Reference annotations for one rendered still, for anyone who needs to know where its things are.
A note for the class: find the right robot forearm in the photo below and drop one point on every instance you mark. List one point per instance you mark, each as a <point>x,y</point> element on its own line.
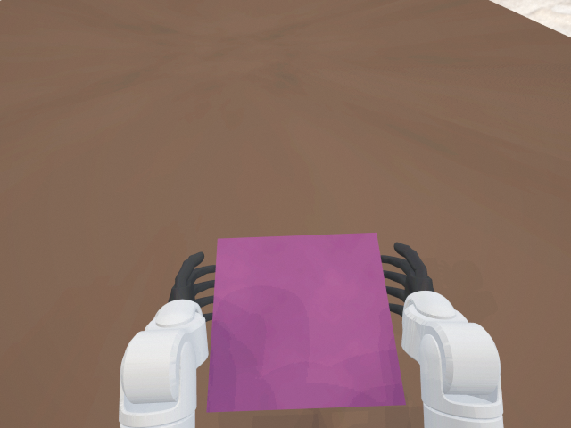
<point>460,368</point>

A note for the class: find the robot right hand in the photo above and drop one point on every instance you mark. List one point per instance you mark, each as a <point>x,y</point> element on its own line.
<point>415,280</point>

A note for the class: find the robot left hand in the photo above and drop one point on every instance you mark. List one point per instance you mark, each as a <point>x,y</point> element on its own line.
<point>184,287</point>

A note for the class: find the carton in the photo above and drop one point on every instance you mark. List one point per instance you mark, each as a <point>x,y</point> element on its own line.
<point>301,321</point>

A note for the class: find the left robot forearm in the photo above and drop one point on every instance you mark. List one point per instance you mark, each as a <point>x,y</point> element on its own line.
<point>158,370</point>

